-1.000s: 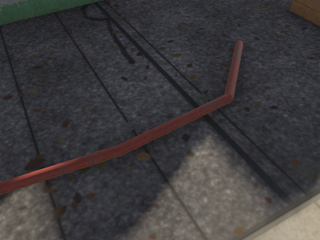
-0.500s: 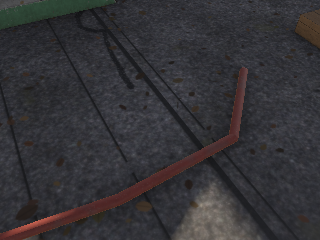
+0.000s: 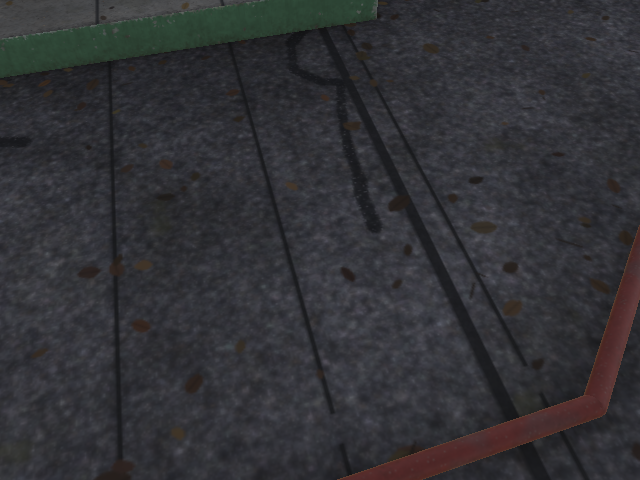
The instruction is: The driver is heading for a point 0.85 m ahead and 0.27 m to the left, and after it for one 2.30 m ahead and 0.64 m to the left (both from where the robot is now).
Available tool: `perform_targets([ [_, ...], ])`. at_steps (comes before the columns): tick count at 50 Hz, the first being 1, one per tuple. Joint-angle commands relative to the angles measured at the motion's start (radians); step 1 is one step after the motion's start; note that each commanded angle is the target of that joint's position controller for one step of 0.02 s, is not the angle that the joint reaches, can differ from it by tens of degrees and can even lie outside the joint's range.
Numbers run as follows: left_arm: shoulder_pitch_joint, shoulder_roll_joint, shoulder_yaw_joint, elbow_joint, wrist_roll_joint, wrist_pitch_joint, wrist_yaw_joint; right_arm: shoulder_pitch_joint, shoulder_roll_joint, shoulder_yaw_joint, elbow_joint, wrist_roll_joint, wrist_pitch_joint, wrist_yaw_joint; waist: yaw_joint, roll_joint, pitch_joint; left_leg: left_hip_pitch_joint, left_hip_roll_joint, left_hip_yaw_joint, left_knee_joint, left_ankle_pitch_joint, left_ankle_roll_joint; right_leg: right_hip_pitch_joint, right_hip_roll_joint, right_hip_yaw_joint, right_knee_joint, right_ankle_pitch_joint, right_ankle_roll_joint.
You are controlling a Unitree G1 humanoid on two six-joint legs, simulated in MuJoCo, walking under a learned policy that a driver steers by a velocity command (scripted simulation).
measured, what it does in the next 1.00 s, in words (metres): walks ahead, turning left: left foot, then right foot 0.04 m higher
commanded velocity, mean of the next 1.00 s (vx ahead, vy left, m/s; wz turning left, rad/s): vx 0.25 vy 0.00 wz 0.54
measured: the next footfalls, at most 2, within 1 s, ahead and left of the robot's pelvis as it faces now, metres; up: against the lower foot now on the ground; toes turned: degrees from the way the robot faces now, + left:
left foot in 0.24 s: +0.32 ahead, +0.15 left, +0.00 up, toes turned +16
right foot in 0.70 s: +0.47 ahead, -0.01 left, +0.04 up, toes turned +29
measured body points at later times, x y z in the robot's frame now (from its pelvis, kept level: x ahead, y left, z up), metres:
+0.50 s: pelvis +0.24 +0.07 -0.01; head +0.29 +0.10 +0.44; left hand +0.30 +0.36 -0.13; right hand +0.42 -0.15 -0.12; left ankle +0.28 +0.14 -0.74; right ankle +0.29 -0.07 -0.65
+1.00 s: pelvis +0.31 +0.07 +0.01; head +0.31 +0.09 +0.46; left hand +0.28 +0.37 -0.10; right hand +0.57 -0.10 -0.08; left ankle +0.22 +0.11 -0.70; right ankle +0.42 -0.04 -0.72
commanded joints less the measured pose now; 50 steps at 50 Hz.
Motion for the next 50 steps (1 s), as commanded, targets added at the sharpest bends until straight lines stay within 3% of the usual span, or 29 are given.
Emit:
perform_targets([
  [1,0.008,0.081,0.009,-0.035,0.0,-0.028,-0.004,-0.004,0.001,0.007,-0.067,-0.011,0.013,0.016,-0.029,-0.129,0.064,-0.129,0.044,-0.013,-0.029,0.098,-0.022,0.016,-0.272,0.154,-0.219,0.294,-0.102],
  [5,0.031,0.107,0.011,-0.009,0.003,-0.022,-0.007,-0.152,0.013,0.024,-0.114,-0.001,0.011,0.036,0.0,-0.13,0.081,-0.09,0.043,0.051,-0.309,0.244,-0.015,0.054,-0.24,0.028,-0.219,0.359,-0.075],
  [8,0.079,0.138,0.018,0.014,-0.001,-0.011,0.006,-0.251,0.004,0.029,-0.154,0.003,0.007,0.049,0.031,-0.113,0.109,-0.063,0.041,0.108,-0.46,0.238,0.022,0.139,-0.275,-0.01,-0.224,0.37,-0.065],
  [10,0.103,0.152,0.02,0.03,0.002,0.005,0.016,-0.272,0.002,0.029,-0.17,-0.001,0.006,0.048,0.033,-0.126,0.112,-0.055,0.019,0.147,-0.522,0.168,0.058,0.23,-0.296,-0.038,-0.167,0.499,-0.056],
  [12,0.104,0.186,0.027,0.042,-0.001,0.022,0.025,-0.221,-0.016,0.019,-0.167,-0.009,0.007,0.038,0.004,-0.15,0.072,0.059,-0.058,0.195,-0.566,0.078,0.089,0.27,-0.295,-0.082,-0.016,0.843,-0.037],
  [13,0.094,0.211,0.033,0.042,-0.001,0.033,0.029,-0.12,-0.031,0.01,-0.142,-0.015,0.001,0.031,-0.04,-0.155,0.013,0.172,-0.111,0.208,-0.585,0.047,0.106,0.269,-0.286,-0.095,0.147,0.984,-0.033],
  [14,0.122,0.206,0.03,0.04,-0.013,0.044,0.031,0.027,-0.059,-0.007,-0.092,-0.034,-0.012,0.02,-0.087,-0.074,-0.086,0.413,-0.163,0.216,-0.67,0.122,0.13,0.182,-0.251,-0.113,0.409,0.956,-0.009],
  [15,0.142,0.185,0.021,0.014,-0.03,0.041,0.024,0.156,-0.128,-0.034,-0.068,-0.046,-0.016,0.007,-0.141,0.012,-0.23,0.77,-0.006,0.023,-0.665,0.268,0.198,-0.1,-0.221,-0.088,0.724,0.53,0.033],
  [16,0.093,0.091,0.002,-0.056,-0.03,0.039,0.011,0.096,-0.221,-0.053,-0.099,-0.01,-0.011,-0.008,-0.073,0.2,-0.296,0.987,0.29,-0.433,-0.709,0.579,0.277,-0.495,-0.046,-0.069,1.101,-0.371,0.096],
  [17,0.038,0.156,0.015,-0.1,-0.024,0.04,0.01,0.18,-0.262,-0.068,-0.13,0.02,0.002,-0.023,-0.144,0.063,-0.431,0.979,0.365,-0.534,-0.75,0.942,0.373,-0.513,-0.022,0.125,1.217,-0.32,0.103],
  [18,-0.028,0.116,0.002,-0.111,-0.03,0.04,0.013,0.141,-0.212,-0.055,-0.098,0.029,0.005,-0.035,-0.109,0.002,-0.326,0.887,0.334,-0.369,-0.729,1.057,0.362,-0.539,-0.079,0.171,1.182,-0.219,0.1],
  [19,-0.029,0.102,-0.009,-0.11,-0.024,0.04,0.017,0.103,-0.152,-0.037,-0.086,0.045,0.004,-0.035,-0.069,-0.032,-0.187,0.707,0.277,-0.279,-0.765,0.979,0.309,-0.513,-0.106,0.165,1.077,-0.187,0.102],
  [20,-0.031,0.106,-0.005,-0.106,-0.004,0.054,0.016,0.041,-0.111,-0.022,-0.091,0.044,0.005,-0.037,-0.021,-0.055,-0.116,0.589,0.202,-0.224,-0.807,0.817,0.251,-0.479,-0.13,0.179,0.987,-0.182,0.104],
  [21,0.004,0.114,-0.003,-0.095,0.016,0.075,0.013,0.002,-0.087,-0.012,-0.102,0.042,0.006,-0.038,0.01,-0.041,-0.08,0.486,0.172,-0.2,-0.831,0.809,0.241,-0.426,-0.128,0.173,0.942,-0.19,0.109],
  [23,0.03,0.106,-0.006,-0.086,0.02,0.109,0.009,-0.01,-0.103,-0.008,-0.096,0.028,-0.002,-0.031,0.04,-0.032,-0.082,0.391,0.135,-0.156,-0.845,0.869,0.235,-0.366,-0.107,0.163,0.859,-0.166,0.114],
  [25,0.015,0.087,-0.015,-0.089,0.012,0.116,0.014,0.009,-0.131,-0.014,-0.088,0.014,-0.007,-0.027,0.037,-0.026,-0.103,0.378,0.125,-0.153,-0.846,0.889,0.235,-0.367,-0.089,0.155,0.822,-0.128,0.115],
  [31,-0.15,0.097,-0.025,-0.148,0.007,0.128,0.022,0.057,-0.14,-0.019,-0.073,0.021,0.02,-0.032,-0.019,0.025,-0.09,0.4,0.086,-0.219,-0.843,0.557,0.189,-0.378,-0.072,0.19,0.584,0.003,0.11],
  [35,-0.171,0.107,-0.025,-0.169,-0.012,0.132,0.028,0.038,-0.145,-0.019,-0.094,0.006,0.05,-0.022,-0.029,0.08,-0.05,0.343,0.077,-0.291,-0.799,0.49,0.163,-0.247,-0.001,0.146,0.434,-0.154,0.071],
  [38,-0.182,0.107,-0.017,-0.179,-0.016,0.123,0.016,0.051,-0.153,-0.023,-0.091,0.027,0.077,-0.037,-0.029,-0.068,-0.043,0.252,-0.025,-0.294,-0.744,0.389,0.055,-0.054,0.023,0.155,0.26,0.028,0.039],
  [39,-0.128,0.109,-0.013,-0.165,-0.012,0.122,0.015,0.01,-0.164,-0.027,-0.101,0.027,0.077,-0.04,0.008,-0.089,-0.076,0.212,-0.049,-0.268,-0.703,0.325,0.024,0.043,0.001,0.179,0.194,0.087,0.023],
  [40,-0.034,0.164,0.003,-0.144,0.004,0.123,0.017,-0.016,-0.144,-0.023,-0.133,0.031,0.072,-0.038,0.037,-0.207,-0.138,0.087,-0.101,-0.226,-0.607,0.178,-0.022,0.215,-0.136,0.323,0.141,0.152,-0.047],
  [41,0.027,0.204,0.019,-0.135,0.005,0.127,0.029,-0.03,-0.094,-0.008,-0.154,0.022,0.063,-0.031,0.071,-0.339,-0.211,0.023,-0.17,-0.098,-0.416,-0.144,-0.051,0.309,-0.363,0.526,0.039,0.265,-0.152],
  [42,0.002,0.166,0.007,-0.149,0.015,0.128,0.051,-0.046,-0.094,-0.016,-0.129,0.002,0.054,-0.028,0.071,-0.217,-0.175,-0.013,-0.155,-0.064,-0.193,-0.33,-0.065,0.263,-0.431,0.558,-0.009,0.337,-0.206],
  [43,-0.043,0.153,0.001,-0.166,0.017,0.13,0.063,-0.025,-0.086,-0.019,-0.11,0.001,0.049,-0.027,0.033,-0.088,-0.172,0.011,-0.118,-0.085,-0.136,-0.292,-0.074,0.215,-0.401,0.516,-0.028,0.182,-0.191],
  [45,-0.235,0.214,0.025,-0.174,0.025,0.129,0.054,0.111,-0.109,-0.02,-0.097,0.01,0.078,-0.012,-0.115,-0.244,-0.182,0.194,-0.052,-0.043,-0.114,-0.214,-0.078,0.036,-0.337,0.454,-0.108,-0.07,-0.125],
  [46,-0.305,0.195,0.025,-0.182,0.027,0.129,0.033,0.158,-0.144,-0.031,-0.074,0.023,0.099,0.002,-0.153,-0.252,-0.166,0.354,-0.049,0.021,-0.162,-0.224,-0.08,-0.086,-0.266,0.335,-0.133,-0.074,-0.07],
  [48,-0.33,0.195,0.036,-0.165,0.057,0.138,0.019,0.185,-0.145,-0.031,-0.063,0.069,0.117,0.017,-0.162,-0.269,-0.107,0.521,-0.038,0.101,-0.35,-0.337,-0.057,-0.168,-0.196,0.174,-0.117,-0.099,-0.021],
  [49,-0.313,0.201,0.044,-0.15,0.061,0.149,0.017,0.192,-0.128,-0.021,-0.055,0.074,0.121,0.017,-0.156,-0.233,-0.06,0.559,-0.02,0.106,-0.486,-0.331,-0.036,-0.173,-0.188,0.145,-0.061,-0.131,-0.015],
  [50,-0.306,0.193,0.048,-0.134,0.057,0.163,0.017,0.243,-0.092,-0.009,-0.023,0.067,0.117,0.012,-0.174,-0.14,-0.021,0.639,-0.025,0.137,-0.648,-0.243,-0.026,-0.211,-0.156,0.1,0.07,-0.182,-0.014],
])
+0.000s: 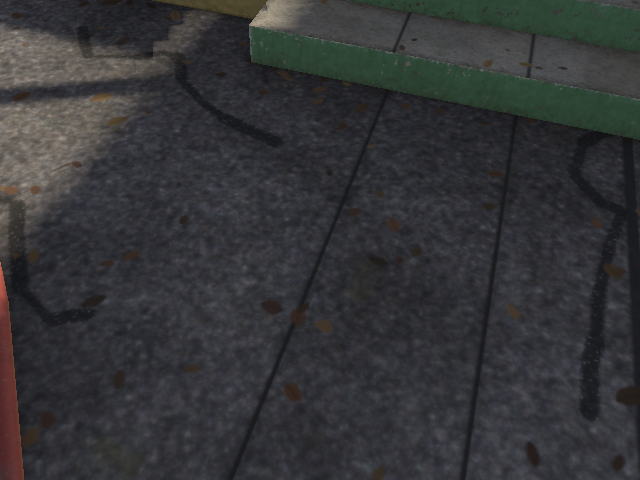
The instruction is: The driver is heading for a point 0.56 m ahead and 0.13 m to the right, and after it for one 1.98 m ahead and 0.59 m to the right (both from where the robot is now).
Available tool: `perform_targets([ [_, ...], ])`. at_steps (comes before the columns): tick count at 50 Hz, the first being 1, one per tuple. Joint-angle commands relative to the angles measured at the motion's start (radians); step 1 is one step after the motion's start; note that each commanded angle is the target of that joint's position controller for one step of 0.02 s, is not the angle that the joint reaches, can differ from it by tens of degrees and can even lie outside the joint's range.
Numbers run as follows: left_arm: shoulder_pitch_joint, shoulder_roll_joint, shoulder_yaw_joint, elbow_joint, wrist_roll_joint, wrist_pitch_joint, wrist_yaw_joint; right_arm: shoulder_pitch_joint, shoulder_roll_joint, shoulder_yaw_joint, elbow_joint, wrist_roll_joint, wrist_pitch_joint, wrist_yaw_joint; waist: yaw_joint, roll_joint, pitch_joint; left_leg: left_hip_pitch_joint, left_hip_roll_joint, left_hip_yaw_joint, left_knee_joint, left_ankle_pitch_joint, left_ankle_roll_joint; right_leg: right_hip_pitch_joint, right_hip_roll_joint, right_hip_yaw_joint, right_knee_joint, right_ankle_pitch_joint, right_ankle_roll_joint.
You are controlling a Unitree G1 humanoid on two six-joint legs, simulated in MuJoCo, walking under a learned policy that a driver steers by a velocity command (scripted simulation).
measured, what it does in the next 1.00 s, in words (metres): goes down: left foot 0.04 m lower, then right foot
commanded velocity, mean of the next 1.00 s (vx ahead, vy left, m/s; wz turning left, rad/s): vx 0.41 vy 0.00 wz -0.02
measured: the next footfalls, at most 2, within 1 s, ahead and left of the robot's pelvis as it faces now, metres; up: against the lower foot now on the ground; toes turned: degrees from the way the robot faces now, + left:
left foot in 0.06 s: -0.03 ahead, +0.08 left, -0.04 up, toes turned +2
right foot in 0.50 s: +0.34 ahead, -0.07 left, -0.04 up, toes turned -2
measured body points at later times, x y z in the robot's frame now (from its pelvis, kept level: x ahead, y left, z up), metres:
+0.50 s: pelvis +0.18 +0.00 -0.04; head +0.22 +0.01 +0.41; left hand +0.39 +0.22 -0.14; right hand +0.08 -0.24 -0.17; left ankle -0.06 +0.08 -0.75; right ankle +0.30 -0.07 -0.76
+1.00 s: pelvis +0.43 +0.00 -0.02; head +0.48 -0.01 +0.42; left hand +0.34 +0.24 -0.16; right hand +0.64 -0.21 -0.13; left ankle +0.57 +0.08 -0.74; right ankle +0.30 -0.07 -0.75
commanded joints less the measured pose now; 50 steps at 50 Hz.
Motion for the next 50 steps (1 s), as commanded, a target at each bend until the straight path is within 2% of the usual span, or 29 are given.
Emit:
perform_targets([
  [1,-0.162,0.113,0.045,-0.056,0.004,0.012,-0.004,0.35,-0.01,-0.008,0.098,-0.004,0.006,-0.012,-0.175,0.039,0.018,0.399,-0.013,0.126,-0.411,0.16,0.02,-0.206,-0.034,-0.058,0.232,0.175,-0.035],
  [2,-0.16,0.073,0.035,-0.049,0.005,0.019,-0.015,0.433,0.023,0.008,0.144,-0.032,-0.005,-0.02,-0.199,0.16,0.056,0.464,0.007,0.051,-0.415,0.115,0.011,-0.374,0.028,-0.103,0.528,0.004,-0.038],
  [3,-0.206,-0.053,-0.005,-0.089,-0.015,0.022,-0.026,0.441,0.036,0.045,0.129,-0.033,-0.021,-0.014,-0.152,0.213,0.095,0.392,0.139,-0.226,-0.309,-0.076,-0.002,-0.636,0.045,0.008,0.816,-0.058,-0.035],
  [4,-0.186,-0.053,-0.021,-0.172,-0.073,0.008,-0.037,0.298,-0.116,0.022,0.06,-0.041,-0.026,-0.021,-0.057,0.256,0.13,0.203,0.331,-0.589,-0.603,-0.254,0.084,-0.754,0.044,0.09,0.798,0.07,-0.023],
  [5,-0.245,0.011,-0.018,-0.218,-0.061,-0.028,-0.047,0.197,-0.206,-0.015,0.011,-0.061,-0.046,-0.04,-0.04,0.266,0.208,0.051,0.439,-0.865,-0.874,-0.637,0.177,-0.753,-0.014,0.115,0.795,0.215,0.002],
  [6,-0.246,0.117,0.01,-0.181,-0.057,-0.049,-0.046,0.106,-0.188,-0.008,0.011,-0.05,-0.064,-0.048,0.014,0.145,0.297,0.009,0.405,-0.765,-0.884,-0.553,0.194,-0.74,-0.052,0.094,0.807,0.353,0.036],
  [7,-0.205,0.152,0.022,-0.129,-0.049,-0.056,-0.045,0.092,-0.153,0.002,0.021,-0.047,-0.083,-0.045,0.026,0.063,0.3,0.01,0.323,-0.6,-0.821,-0.334,0.173,-0.683,-0.064,0.094,0.778,0.414,0.06],
  [10,-0.153,0.102,0.015,-0.086,-0.042,-0.052,-0.073,0.232,-0.073,0.023,0.11,-0.037,-0.136,-0.038,0.006,0.006,0.228,0.171,0.197,-0.298,-0.739,0.279,0.133,-0.605,-0.062,0.055,0.673,0.553,0.054],
  [13,-0.164,0.055,0.002,-0.09,-0.045,-0.054,-0.078,0.357,-0.038,0.029,0.172,-0.029,-0.152,-0.028,-0.022,0.056,0.106,0.384,0.176,-0.168,-0.643,0.693,0.134,-0.627,-0.036,0.008,0.666,0.543,0.023],
  [16,-0.281,0.033,-0.013,-0.13,-0.046,-0.055,-0.084,0.399,-0.011,0.036,0.204,-0.039,-0.149,-0.033,-0.057,0.077,0.131,0.398,0.168,-0.132,-0.661,0.688,0.149,-0.593,-0.027,-0.02,0.5,0.59,0.014],
  [19,-0.345,0.022,-0.024,-0.157,-0.045,-0.059,-0.084,0.419,-0.018,0.036,0.239,-0.044,-0.145,-0.046,-0.073,0.097,0.158,0.46,0.208,-0.125,-0.675,0.788,0.167,-0.54,-0.005,-0.053,0.337,0.545,-0.026],
  [21,-0.286,0.02,-0.027,-0.145,-0.043,-0.064,-0.069,0.385,-0.028,0.037,0.258,-0.047,-0.15,-0.054,-0.03,0.107,0.129,0.475,0.211,-0.075,-0.596,1.079,0.149,-0.403,0.041,-0.083,0.259,0.47,-0.072],
  [23,-0.107,0.058,-0.009,-0.089,-0.044,-0.073,-0.046,0.363,-0.062,0.032,0.273,-0.054,-0.153,-0.061,0.054,0.128,0.038,0.473,0.214,-0.058,-0.387,1.413,0.125,-0.179,0.11,-0.088,0.221,0.41,-0.106],
  [24,0.06,0.085,0.007,-0.031,-0.044,-0.087,-0.037,0.33,-0.088,0.023,0.271,-0.054,-0.148,-0.063,0.127,0.121,-0.04,0.439,0.202,-0.049,-0.194,1.412,0.118,-0.006,0.128,-0.072,0.143,0.425,-0.122],
  [25,0.227,0.122,0.022,0.022,-0.034,-0.1,-0.026,0.302,-0.085,0.022,0.259,-0.043,-0.15,-0.061,0.202,0.101,-0.134,0.255,0.165,-0.031,0.045,1.183,0.11,0.273,0.043,0.03,0.097,0.439,-0.151],
  [26,0.328,0.228,0.046,0.041,-0.011,-0.108,-0.017,0.357,0.03,0.046,0.22,-0.022,-0.153,-0.049,0.163,-0.107,-0.272,-0.037,0.019,0.009,0.419,0.492,0.085,0.536,-0.273,0.453,0.061,0.295,-0.229],
  [27,0.302,0.225,0.045,0.054,-0.038,-0.098,-0.03,0.402,0.011,0.032,0.226,-0.019,-0.159,-0.039,0.116,-0.21,-0.322,-0.244,-0.121,-0.122,0.65,0.047,0.083,0.562,-0.384,0.912,-0.153,0.309,-0.322],
  [28,0.168,0.174,0.038,0.047,-0.056,-0.096,-0.032,0.294,-0.03,0.021,0.203,-0.033,-0.156,-0.039,0.061,-0.111,-0.122,-0.332,-0.036,-0.149,0.673,0.141,0.09,0.398,-0.342,0.751,-0.18,0.231,-0.293],
  [29,0.104,0.097,0.021,0.042,-0.06,-0.102,-0.035,0.216,-0.037,0.021,0.186,-0.037,-0.159,-0.033,0.051,-0.032,-0.004,-0.327,0.004,-0.114,0.624,0.208,0.095,0.242,-0.309,0.582,-0.198,0.296,-0.271],
  [31,0.085,0.027,-0.002,0.076,-0.054,-0.12,-0.039,0.185,0.007,0.028,0.18,-0.048,-0.146,-0.021,-0.009,-0.023,0.064,-0.25,0.064,-0.1,0.511,0.248,0.096,0.069,-0.213,0.384,-0.249,0.433,-0.209],
  [32,0.09,0.017,-0.007,0.094,-0.056,-0.128,-0.037,0.196,0.026,0.034,0.185,-0.053,-0.131,-0.013,-0.029,-0.041,0.066,-0.216,0.08,-0.094,0.459,0.251,0.088,0.03,-0.185,0.318,-0.272,0.461,-0.187],
  [33,0.064,0.034,0.001,0.101,-0.055,-0.133,-0.034,0.203,0.018,0.028,0.185,-0.041,-0.124,-0.006,-0.059,-0.026,0.104,-0.303,0.052,-0.102,0.516,0.306,0.077,0.114,-0.15,0.258,-0.258,0.554,-0.163],
  [34,0.159,0.03,0.0,0.138,-0.048,-0.146,-0.031,0.128,0.018,0.031,0.172,-0.048,-0.123,-0.009,-0.003,-0.018,0.096,-0.337,0.036,-0.088,0.494,0.296,0.068,0.213,-0.125,0.265,-0.226,0.79,-0.15],
  [35,0.242,0.033,-0.004,0.18,-0.047,-0.153,-0.024,0.092,0.025,0.031,0.162,-0.051,-0.12,-0.01,0.006,-0.026,0.074,-0.369,0.034,-0.074,0.432,0.295,0.057,0.304,-0.118,0.236,-0.189,0.991,-0.132],
  [39,0.386,0.046,-0.014,0.236,-0.06,-0.156,-0.011,-0.028,0.045,0.04,0.137,-0.059,-0.104,-0.008,0.049,-0.105,-0.035,-0.425,0.032,-0.01,0.323,0.247,0.002,0.437,-0.146,0.274,-0.149,1.111,-0.162],
  [42,0.358,0.042,-0.018,0.233,-0.063,-0.15,-0.006,-0.19,0.061,0.055,0.101,-0.05,-0.112,-0.005,0.056,-0.083,0.058,-0.378,0.024,0.015,0.084,0.328,-0.037,0.305,-0.121,0.232,-0.166,1.211,-0.157],
  [44,0.36,0.061,-0.014,0.235,-0.06,-0.141,-0.005,-0.252,0.063,0.062,0.089,-0.037,-0.114,-0.015,0.069,-0.117,0.057,-0.295,-0.018,0.036,-0.055,0.36,-0.042,0.26,-0.093,0.203,-0.124,1.318,-0.133],
  [48,0.332,0.066,-0.007,0.226,-0.06,-0.126,-0.011,-0.2,0.019,0.058,0.1,-0.024,-0.125,-0.044,0.049,-0.166,-0.001,-0.113,-0.055,0.016,-0.199,0.444,0.01,0.228,-0.075,0.227,0.005,1.332,-0.096],
  [50,0.255,0.081,0.001,0.199,-0.076,-0.126,-0.012,-0.036,-0.018,0.042,0.148,-0.036,-0.143,-0.057,-0.036,-0.118,-0.049,0.123,-0.048,-0.007,-0.356,0.598,0.048,0.141,-0.041,0.238,0.174,1.207,-0.058],
])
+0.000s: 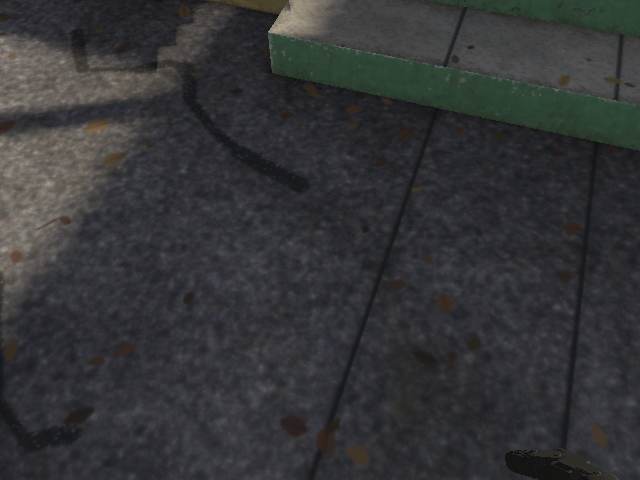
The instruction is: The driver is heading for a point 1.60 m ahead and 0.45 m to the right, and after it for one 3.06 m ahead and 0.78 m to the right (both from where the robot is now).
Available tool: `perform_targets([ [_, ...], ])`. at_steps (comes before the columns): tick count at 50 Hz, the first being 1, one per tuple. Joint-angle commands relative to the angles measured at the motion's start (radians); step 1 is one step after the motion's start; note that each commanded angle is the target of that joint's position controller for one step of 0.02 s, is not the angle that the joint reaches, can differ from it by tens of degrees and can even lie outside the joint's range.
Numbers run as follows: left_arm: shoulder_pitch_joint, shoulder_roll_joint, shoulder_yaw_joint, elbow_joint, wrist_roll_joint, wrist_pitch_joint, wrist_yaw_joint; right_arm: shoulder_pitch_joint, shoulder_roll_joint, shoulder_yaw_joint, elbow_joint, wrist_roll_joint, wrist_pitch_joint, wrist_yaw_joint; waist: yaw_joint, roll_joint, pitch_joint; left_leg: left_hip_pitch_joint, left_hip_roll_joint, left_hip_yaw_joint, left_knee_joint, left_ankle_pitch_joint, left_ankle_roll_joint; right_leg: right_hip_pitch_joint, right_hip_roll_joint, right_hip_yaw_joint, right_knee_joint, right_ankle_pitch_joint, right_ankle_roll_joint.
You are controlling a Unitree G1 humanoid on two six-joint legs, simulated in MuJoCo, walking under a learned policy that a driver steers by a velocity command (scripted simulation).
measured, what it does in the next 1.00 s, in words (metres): steps on the spot, turning right: left foot, then right foot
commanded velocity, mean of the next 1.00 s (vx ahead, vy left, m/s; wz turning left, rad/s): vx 0.05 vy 0.00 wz -0.51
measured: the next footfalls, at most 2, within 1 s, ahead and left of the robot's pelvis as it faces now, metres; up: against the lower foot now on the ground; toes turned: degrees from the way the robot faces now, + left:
left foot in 0.02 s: +0.18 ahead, +0.09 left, +0.00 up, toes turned -2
right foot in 0.48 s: +0.05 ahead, -0.11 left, +0.00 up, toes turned -20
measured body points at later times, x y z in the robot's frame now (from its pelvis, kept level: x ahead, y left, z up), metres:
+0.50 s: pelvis +0.04 -0.01 -0.01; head +0.04 -0.04 +0.44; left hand +0.24 +0.21 -0.11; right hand +0.05 -0.30 -0.14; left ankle +0.14 +0.09 -0.73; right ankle +0.01 -0.10 -0.74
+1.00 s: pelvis +0.04 +0.00 +0.00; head +0.07 +0.00 +0.45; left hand +0.27 +0.18 -0.12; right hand +0.02 -0.30 -0.10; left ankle +0.09 +0.08 -0.74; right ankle +0.01 -0.10 -0.73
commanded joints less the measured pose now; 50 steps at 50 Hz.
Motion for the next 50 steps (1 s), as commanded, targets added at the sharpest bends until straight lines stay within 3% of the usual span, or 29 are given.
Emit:
perform_targets([
  [1,-0.1,0.153,0.035,-0.102,-0.029,-0.013,0.0,0.329,-0.189,-0.058,0.036,-0.029,-0.036,-0.029,-0.201,-0.063,-0.21,0.545,0.111,-0.097,-0.118,0.371,0.073,-0.251,-0.127,0.107,0.387,0.681,0.007],
  [2,-0.048,0.087,0.028,-0.146,-0.036,-0.01,0.01,0.393,-0.264,-0.069,0.02,-0.042,-0.038,-0.03,-0.18,0.15,-0.35,0.743,0.427,-0.336,-0.027,0.939,0.15,-0.415,0.004,0.013,0.691,-0.117,0.02],
  [3,0.079,0.122,0.044,-0.127,-0.04,0.015,0.028,0.38,-0.253,-0.075,0.007,-0.003,-0.02,-0.02,-0.133,0.192,-0.475,0.729,0.534,-0.465,-0.047,0.998,0.266,-0.448,0.025,0.016,0.861,-0.293,0.016],
  [4,0.074,0.148,0.053,-0.096,-0.008,0.042,0.032,0.285,-0.18,-0.064,-0.027,0.014,-0.008,-0.018,-0.102,0.085,-0.382,0.602,0.482,-0.425,-0.111,0.709,0.275,-0.476,-0.024,0.02,0.915,-0.22,0.028],
  [5,-0.001,0.136,0.054,-0.101,0.017,0.058,0.022,0.206,-0.11,-0.046,-0.045,0.016,-0.004,-0.023,-0.093,0.04,-0.242,0.461,0.404,-0.326,-0.177,0.482,0.247,-0.498,-0.056,0.006,0.895,-0.158,0.046],
  [6,-0.046,0.131,0.061,-0.117,0.026,0.07,0.011,0.172,-0.09,-0.039,-0.046,0.009,0.0,-0.032,-0.073,0.048,-0.168,0.364,0.348,-0.255,-0.228,0.373,0.218,-0.493,-0.079,0.0,0.863,-0.118,0.065],
  [7,-0.068,0.132,0.066,-0.127,0.032,0.084,0.001,0.175,-0.095,-0.039,-0.04,0.004,0.002,-0.042,-0.063,0.075,-0.132,0.296,0.316,-0.19,-0.257,0.35,0.21,-0.472,-0.095,-0.005,0.839,-0.087,0.082],
  [10,-0.074,0.113,0.069,-0.144,0.024,0.112,-0.007,0.209,-0.123,-0.05,-0.026,-0.009,-0.004,-0.045,-0.045,0.076,-0.154,0.23,0.298,-0.09,-0.271,0.364,0.222,-0.428,-0.082,-0.026,0.831,-0.038,0.098],
  [15,-0.218,0.123,0.059,-0.217,0.025,0.144,-0.028,0.202,-0.158,-0.065,-0.036,-0.019,0.013,-0.041,-0.069,0.115,-0.135,0.198,0.308,-0.026,-0.327,-0.027,0.21,-0.437,-0.124,-0.055,0.618,0.017,0.089],
  [21,-0.293,0.149,0.052,-0.291,0.011,0.14,-0.047,0.235,-0.238,-0.096,-0.036,-0.021,0.046,-0.026,-0.105,0.114,-0.148,0.21,0.358,0.012,-0.275,-0.187,0.17,-0.286,-0.105,-0.127,0.336,-0.036,0.043],
  [23,-0.231,0.158,0.056,-0.279,0.009,0.124,-0.045,0.253,-0.24,-0.102,-0.029,-0.016,0.061,-0.023,-0.077,0.049,-0.14,0.142,0.332,0.076,-0.168,-0.209,0.09,-0.144,-0.08,-0.12,0.124,0.045,0.009],
  [24,-0.207,0.198,0.065,-0.277,0.014,0.111,-0.037,0.299,-0.204,-0.1,-0.019,-0.02,0.073,-0.015,-0.077,-0.11,-0.102,0.074,0.26,0.161,0.014,-0.301,0.013,-0.118,-0.171,0.055,-0.075,0.041,-0.014],
  [25,-0.232,0.36,0.1,-0.322,0.015,0.108,-0.027,0.28,-0.122,-0.079,-0.092,-0.007,0.081,-0.018,-0.087,-0.393,-0.045,-0.185,0.061,0.209,0.226,-0.563,-0.075,-0.135,-0.473,0.525,-0.198,0.103,-0.129],
  [26,-0.179,0.35,0.108,-0.303,0.029,0.108,-0.009,0.165,-0.179,-0.088,-0.105,-0.022,0.093,-0.026,-0.029,-0.219,0.0,-0.157,0.064,0.034,0.408,-0.524,-0.069,-0.24,-0.47,0.465,-0.185,0.24,-0.197],
  [27,-0.226,0.308,0.094,-0.301,0.026,0.106,0.002,0.182,-0.156,-0.085,-0.105,-0.004,0.098,-0.022,-0.083,-0.179,-0.013,-0.128,0.068,-0.013,0.452,-0.435,-0.062,-0.266,-0.398,0.363,-0.156,0.263,-0.184],
  [28,-0.294,0.275,0.085,-0.312,0.019,0.106,0.003,0.215,-0.158,-0.085,-0.089,0.005,0.092,-0.017,-0.124,-0.155,-0.01,-0.11,0.071,-0.029,0.448,-0.339,-0.052,-0.272,-0.326,0.285,-0.148,0.243,-0.145],
  [30,-0.358,0.235,0.076,-0.343,0.008,0.098,-0.002,0.27,-0.185,-0.096,-0.056,-0.021,0.082,-0.011,-0.14,-0.162,-0.08,-0.094,0.049,-0.016,0.502,-0.264,-0.041,-0.201,-0.257,0.22,-0.11,0.386,-0.128],
  [31,-0.34,0.223,0.073,-0.344,0.002,0.093,-0.007,0.273,-0.187,-0.098,-0.058,-0.022,0.082,-0.008,-0.135,-0.134,-0.115,-0.086,0.043,-0.019,0.523,-0.266,-0.044,-0.169,-0.257,0.222,-0.092,0.463,-0.134],
  [33,-0.293,0.233,0.078,-0.336,-0.003,0.085,-0.01,0.251,-0.168,-0.093,-0.074,-0.013,0.086,-0.008,-0.118,-0.109,-0.133,-0.105,0.043,-0.031,0.501,-0.271,-0.055,-0.11,-0.263,0.242,-0.074,0.516,-0.145],
  [39,-0.217,0.262,0.093,-0.331,0.009,0.089,-0.004,0.181,-0.161,-0.081,-0.121,-0.004,0.09,-0.021,-0.066,-0.144,-0.125,-0.083,0.024,-0.055,0.315,-0.331,-0.057,-0.061,-0.272,0.352,-0.047,0.473,-0.176],
  [44,-0.258,0.255,0.087,-0.336,0.02,0.093,-0.011,0.216,-0.156,-0.071,-0.127,0.011,0.081,-0.028,-0.077,-0.151,-0.148,0.111,-0.005,-0.029,0.168,-0.361,-0.024,-0.144,-0.256,0.372,-0.009,0.575,-0.152],
  [47,-0.309,0.242,0.078,-0.332,0.007,0.1,-0.008,0.294,-0.138,-0.063,-0.112,0.011,0.07,-0.035,-0.131,-0.129,-0.143,0.308,-0.013,-0.013,-0.124,-0.21,0.005,-0.223,-0.209,0.375,0.034,0.517,-0.085],
  [48,-0.304,0.217,0.069,-0.333,0.002,0.097,-0.004,0.304,-0.159,-0.065,-0.11,-0.001,0.06,-0.041,-0.13,-0.086,-0.142,0.402,0.05,-0.073,-0.226,-0.142,0.019,-0.294,-0.171,0.36,0.063,0.366,-0.034],
  [49,-0.257,0.144,0.049,-0.338,0.003,0.092,-0.004,0.287,-0.217,-0.068,-0.131,-0.021,0.052,-0.046,-0.098,0.112,-0.161,0.466,0.274,-0.308,-0.327,-0.146,0.063,-0.372,-0.07,0.246,0.22,0.091,0.02],
  [50,-0.258,0.179,0.059,-0.343,0.006,0.094,0.003,0.223,-0.282,-0.078,-0.148,-0.018,0.054,-0.039,-0.091,0.205,-0.099,0.339,0.411,-0.46,-0.33,0.044,0.19,-0.436,0.072,0.084,0.316,-0.161,0.044],
])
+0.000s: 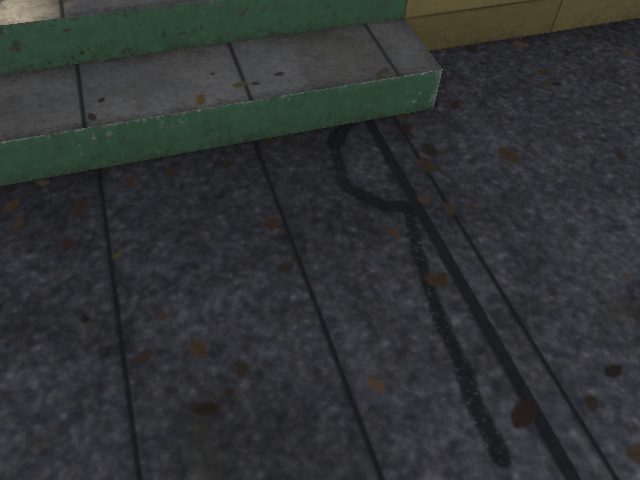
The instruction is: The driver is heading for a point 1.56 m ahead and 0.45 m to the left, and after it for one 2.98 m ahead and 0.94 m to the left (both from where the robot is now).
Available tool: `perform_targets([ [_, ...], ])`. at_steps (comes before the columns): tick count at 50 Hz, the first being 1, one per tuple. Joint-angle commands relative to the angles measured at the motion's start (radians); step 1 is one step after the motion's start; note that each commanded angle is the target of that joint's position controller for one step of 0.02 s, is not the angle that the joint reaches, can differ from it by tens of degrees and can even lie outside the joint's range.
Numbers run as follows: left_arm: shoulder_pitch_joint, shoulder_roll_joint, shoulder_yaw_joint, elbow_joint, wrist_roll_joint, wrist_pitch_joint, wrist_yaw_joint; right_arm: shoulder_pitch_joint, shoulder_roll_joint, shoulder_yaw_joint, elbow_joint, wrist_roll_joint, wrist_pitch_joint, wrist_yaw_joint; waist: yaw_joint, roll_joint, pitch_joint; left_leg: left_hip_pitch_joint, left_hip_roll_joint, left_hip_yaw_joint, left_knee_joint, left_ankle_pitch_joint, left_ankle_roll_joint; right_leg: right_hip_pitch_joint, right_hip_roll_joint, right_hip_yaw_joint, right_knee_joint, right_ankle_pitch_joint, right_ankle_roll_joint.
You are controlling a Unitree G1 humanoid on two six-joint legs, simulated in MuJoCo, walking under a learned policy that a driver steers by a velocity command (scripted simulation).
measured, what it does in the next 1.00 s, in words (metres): steps on the spot: right foot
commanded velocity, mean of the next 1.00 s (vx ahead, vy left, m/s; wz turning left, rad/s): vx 0.13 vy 0.00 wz -0.06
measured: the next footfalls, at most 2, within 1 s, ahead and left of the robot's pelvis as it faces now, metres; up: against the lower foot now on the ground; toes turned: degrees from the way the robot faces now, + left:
right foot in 0.26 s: +0.01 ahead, -0.11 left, +0.00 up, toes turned +3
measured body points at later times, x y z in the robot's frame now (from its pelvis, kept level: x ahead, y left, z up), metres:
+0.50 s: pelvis -0.01 -0.01 +0.01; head -0.01 -0.01 +0.46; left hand +0.08 +0.25 -0.12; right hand +0.06 -0.27 -0.13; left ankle +0.00 +0.10 -0.73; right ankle -0.03 -0.12 -0.73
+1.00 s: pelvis +0.08 +0.03 +0.01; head +0.09 +0.05 +0.46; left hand +0.18 +0.28 -0.13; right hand +0.02 -0.22 -0.12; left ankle +0.02 +0.10 -0.73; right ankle +0.10 -0.11 -0.66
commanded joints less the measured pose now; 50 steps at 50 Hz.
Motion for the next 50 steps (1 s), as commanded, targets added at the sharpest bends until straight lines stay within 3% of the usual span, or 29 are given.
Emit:
perform_targets([
  [1,0.02,0.118,0.027,-0.061,0.014,-0.009,0.01,0.026,-0.18,-0.037,-0.06,-0.008,-0.022,0.002,-0.018,0.209,-0.046,0.02,0.422,-0.424,-0.25,0.262,0.241,-0.067,-0.026,-0.017,0.281,-0.275,0.019],
  [2,0.021,0.117,0.03,-0.042,0.006,-0.006,0.004,-0.014,-0.126,-0.02,-0.058,0.001,-0.026,0.008,0.006,0.16,-0.022,0.002,0.357,-0.341,-0.242,0.268,0.227,-0.054,-0.035,-0.01,0.328,-0.22,0.026],
  [3,0.034,0.106,0.029,-0.022,0.003,-0.004,-0.001,-0.048,-0.107,-0.014,-0.06,-0.001,-0.027,0.01,0.021,0.152,-0.009,-0.005,0.291,-0.254,-0.226,0.292,0.191,-0.041,-0.036,-0.017,0.35,-0.172,0.038],
  [5,0.052,0.083,0.02,-0.001,0.005,0.001,-0.01,-0.048,-0.107,-0.013,-0.049,-0.001,-0.03,0.005,0.022,0.193,-0.032,0.068,0.226,-0.167,-0.185,0.416,0.156,-0.04,-0.039,-0.043,0.307,-0.144,0.058],
  [9,-0.012,0.036,-0.008,0.012,-0.007,0.007,-0.005,0.027,-0.122,-0.018,-0.008,-0.001,-0.023,0.013,-0.033,0.204,-0.062,0.149,0.216,-0.158,-0.126,0.465,0.158,0.037,-0.074,-0.131,0.06,-0.154,0.07],
  [11,0.005,0.035,-0.013,0.034,-0.013,0.005,0.003,0.031,-0.133,-0.023,0.008,0.001,-0.015,0.015,-0.019,0.203,-0.062,0.143,0.204,-0.166,-0.096,0.451,0.141,0.111,-0.072,-0.158,-0.121,-0.043,0.055],
  [12,0.019,0.036,-0.016,0.048,-0.009,-0.002,0.008,0.031,-0.135,-0.024,0.015,0.004,-0.013,0.015,-0.006,0.182,-0.058,0.105,0.196,-0.164,-0.084,0.435,0.111,0.188,-0.087,-0.146,-0.247,0.1,0.045],
  [13,0.014,0.064,-0.013,0.053,0.003,-0.012,0.014,0.044,-0.123,-0.022,0.018,0.004,-0.018,0.016,-0.012,0.148,-0.071,0.054,0.192,-0.175,-0.084,0.371,0.072,0.267,-0.133,-0.076,-0.277,0.173,0.032],
  [14,0.018,0.109,-0.01,0.052,0.017,-0.024,0.021,0.052,-0.102,-0.017,0.007,0.004,-0.025,0.022,-0.029,0.067,-0.098,0.0,0.162,-0.145,-0.055,0.276,0.038,0.331,-0.238,0.029,-0.26,0.285,0.013],
  [15,-0.039,0.116,-0.01,0.072,0.001,-0.027,0.019,0.064,-0.066,-0.009,0.018,0.016,-0.022,0.025,-0.074,-0.088,-0.055,0.06,0.084,-0.075,-0.123,0.092,0.018,0.189,-0.262,0.047,-0.222,0.307,-0.025],
  [16,-0.062,0.064,-0.023,0.066,-0.001,-0.034,0.013,0.038,-0.095,-0.013,0.04,0.006,-0.019,0.022,-0.047,-0.044,-0.036,0.104,0.082,-0.072,-0.122,0.075,0.005,0.151,-0.249,0.043,-0.233,0.238,-0.024],
  [19,-0.022,0.072,-0.026,0.112,0.0,-0.043,0.022,0.028,-0.106,-0.022,0.074,0.004,-0.017,0.024,-0.026,-0.022,-0.003,0.111,0.099,-0.084,-0.116,0.149,0.013,0.135,-0.21,0.011,-0.246,0.191,-0.008],
  [27,-0.011,0.064,-0.033,0.207,-0.002,-0.048,0.027,0.056,-0.084,-0.014,0.182,0.006,-0.018,0.02,-0.028,0.024,0.019,0.099,0.105,-0.09,-0.155,0.116,0.002,0.142,-0.209,0.009,-0.272,0.132,-0.017],
  [28,0.005,0.067,-0.032,0.222,-0.002,-0.047,0.027,0.068,-0.082,-0.013,0.197,0.005,-0.017,0.02,-0.025,0.021,-0.003,0.105,0.091,-0.08,-0.148,0.027,0.004,0.147,-0.202,0.01,-0.287,0.017,-0.024],
  [30,0.03,0.109,-0.014,0.237,0.001,-0.036,0.024,0.065,-0.095,-0.021,0.203,-0.003,-0.012,0.025,-0.012,-0.019,0.032,0.017,0.031,-0.033,-0.056,-0.248,0.024,0.114,-0.2,0.054,-0.302,-0.338,-0.072],
  [32,0.079,0.137,-0.001,0.25,0.001,-0.032,0.02,0.023,-0.069,-0.016,0.183,-0.011,-0.014,0.035,0.018,-0.085,0.11,-0.134,-0.005,0.018,0.082,-0.286,0.028,0.11,-0.297,0.206,-0.4,-0.559,-0.143],
  [33,0.081,0.143,0.006,0.256,0.003,-0.035,0.02,0.019,-0.046,-0.01,0.179,-0.017,-0.02,0.038,0.018,-0.12,0.137,-0.166,0.005,0.052,0.164,-0.207,0.027,0.107,-0.366,0.284,-0.443,-0.569,-0.18],
  [35,0.063,0.124,0.008,0.253,0.009,-0.048,0.015,0.018,-0.066,-0.016,0.171,-0.014,-0.039,0.043,0.006,-0.093,0.127,-0.191,0.047,0.029,0.234,-0.191,0.037,0.119,-0.402,0.304,-0.464,-0.45,-0.203],
  [37,0.03,0.122,0.012,0.25,0.003,-0.064,0.01,0.053,-0.067,-0.019,0.177,-0.009,-0.058,0.054,-0.024,-0.083,0.099,-0.119,0.049,0.042,0.157,-0.185,0.051,0.117,-0.366,0.214,-0.437,-0.346,-0.185],
  [38,-0.003,0.123,0.014,0.247,-0.004,-0.067,0.007,0.113,-0.051,-0.018,0.197,-0.003,-0.065,0.054,-0.062,-0.083,0.093,0.014,0.036,0.067,0.054,-0.129,0.061,0.04,-0.331,0.151,-0.402,-0.324,-0.164],
  [39,-0.032,0.113,0.014,0.241,-0.006,-0.069,0.005,0.205,-0.043,-0.021,0.237,0.001,-0.07,0.05,-0.104,-0.056,0.086,0.186,0.002,0.092,-0.043,-0.07,0.062,-0.062,-0.284,0.093,-0.332,-0.32,-0.14],
  [40,-0.053,0.083,0.008,0.23,0.002,-0.075,0.005,0.301,-0.066,-0.031,0.275,-0.003,-0.075,0.04,-0.137,0.023,0.078,0.332,0.022,0.028,-0.111,-0.108,0.06,-0.173,-0.226,0.03,-0.2,-0.291,-0.113],
  [41,-0.073,0.001,-0.014,0.205,0.01,-0.085,-0.001,0.427,-0.129,-0.043,0.297,-0.019,-0.085,0.029,-0.175,0.241,0.025,0.437,0.256,-0.317,-0.289,-0.361,0.086,-0.277,-0.114,-0.124,0.134,-0.224,-0.07],
  [42,-0.08,0.012,-0.012,0.179,0.01,-0.091,-0.008,0.465,-0.211,-0.061,0.314,-0.01,-0.081,0.033,-0.155,0.327,0.061,0.396,0.418,-0.665,-0.432,-0.594,0.173,-0.435,-0.046,-0.173,0.313,-0.261,-0.065],
  [43,-0.091,0.061,-0.003,0.18,0.027,-0.094,-0.015,0.36,-0.166,-0.051,0.291,-0.01,-0.077,0.034,-0.092,0.18,0.139,0.289,0.421,-0.637,-0.429,-0.611,0.196,-0.442,-0.126,-0.109,0.432,-0.175,-0.076],
  [44,-0.081,0.055,-0.005,0.194,0.02,-0.1,-0.028,0.269,-0.126,-0.04,0.258,-0.005,-0.086,0.039,-0.048,0.107,0.154,0.238,0.371,-0.535,-0.419,-0.505,0.177,-0.421,-0.164,-0.103,0.455,-0.07,-0.074],
  [45,-0.056,0.039,-0.008,0.212,0.015,-0.105,-0.037,0.231,-0.109,-0.035,0.246,-0.003,-0.095,0.041,-0.026,0.092,0.133,0.236,0.319,-0.429,-0.421,-0.36,0.154,-0.391,-0.186,-0.117,0.449,-0.003,-0.061],
  [47,-0.055,0.032,-0.009,0.226,0.029,-0.102,-0.047,0.247,-0.079,-0.024,0.257,0.001,-0.113,0.038,-0.024,0.096,0.088,0.266,0.256,-0.276,-0.41,-0.088,0.131,-0.364,-0.201,-0.157,0.447,0.087,-0.032],
  [50,-0.114,0.01,-0.015,0.204,0.026,-0.089,-0.049,0.349,-0.054,-0.013,0.306,0.004,-0.12,0.036,-0.04,0.117,0.069,0.313,0.228,-0.166,-0.368,0.223,0.134,-0.418,-0.2,-0.205,0.442,0.131,-0.003],
])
